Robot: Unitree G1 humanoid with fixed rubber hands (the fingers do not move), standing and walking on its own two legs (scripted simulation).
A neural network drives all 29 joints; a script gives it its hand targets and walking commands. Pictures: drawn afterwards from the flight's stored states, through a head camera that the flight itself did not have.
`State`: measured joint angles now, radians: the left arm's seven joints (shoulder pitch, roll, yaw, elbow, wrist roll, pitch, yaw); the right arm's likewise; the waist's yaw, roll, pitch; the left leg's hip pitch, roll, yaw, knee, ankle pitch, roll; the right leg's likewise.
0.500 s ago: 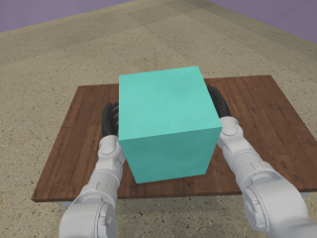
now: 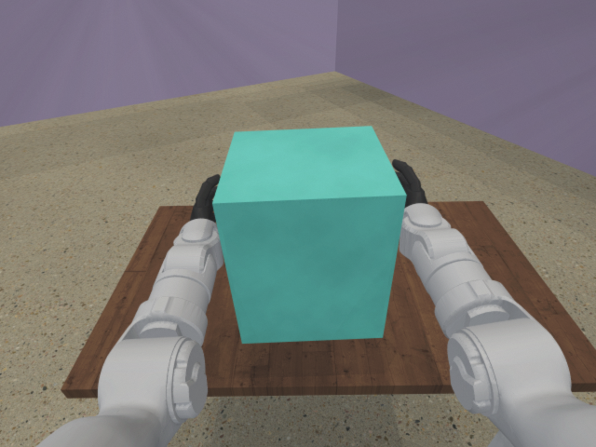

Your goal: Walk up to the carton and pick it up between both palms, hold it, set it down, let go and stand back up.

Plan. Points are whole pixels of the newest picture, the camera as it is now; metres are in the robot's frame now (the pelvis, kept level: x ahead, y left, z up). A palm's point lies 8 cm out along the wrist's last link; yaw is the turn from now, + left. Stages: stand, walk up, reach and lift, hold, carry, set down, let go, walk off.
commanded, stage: reach and lift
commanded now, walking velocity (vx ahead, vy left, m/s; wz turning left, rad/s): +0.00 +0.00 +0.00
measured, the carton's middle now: (307, 233) +0.39 +0.04 +0.14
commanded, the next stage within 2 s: hold in 1.10 s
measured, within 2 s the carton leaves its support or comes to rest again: neither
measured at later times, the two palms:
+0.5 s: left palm (192, 215) +0.38 +0.20 +0.18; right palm (404, 206) +0.39 -0.10 +0.19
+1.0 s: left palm (197, 197) +0.39 +0.19 +0.20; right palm (412, 193) +0.40 -0.11 +0.21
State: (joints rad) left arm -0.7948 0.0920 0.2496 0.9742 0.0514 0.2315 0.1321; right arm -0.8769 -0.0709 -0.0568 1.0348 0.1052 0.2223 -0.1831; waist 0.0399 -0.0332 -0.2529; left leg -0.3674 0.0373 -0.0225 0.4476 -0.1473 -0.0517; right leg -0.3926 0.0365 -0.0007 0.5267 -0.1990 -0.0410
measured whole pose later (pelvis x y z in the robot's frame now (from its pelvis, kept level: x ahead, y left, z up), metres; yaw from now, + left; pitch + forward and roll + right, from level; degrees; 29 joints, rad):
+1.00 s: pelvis +0.00 +0.01 +0.00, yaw +0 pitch +2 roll +0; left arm -0.88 0.12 0.25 0.81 0.08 0.49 0.10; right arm -0.92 -0.07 -0.14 0.91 0.18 0.39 -0.22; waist 0.01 -0.05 -0.21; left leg -0.33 0.04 -0.02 0.44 -0.15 -0.05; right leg -0.33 0.04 0.00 0.48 -0.18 -0.04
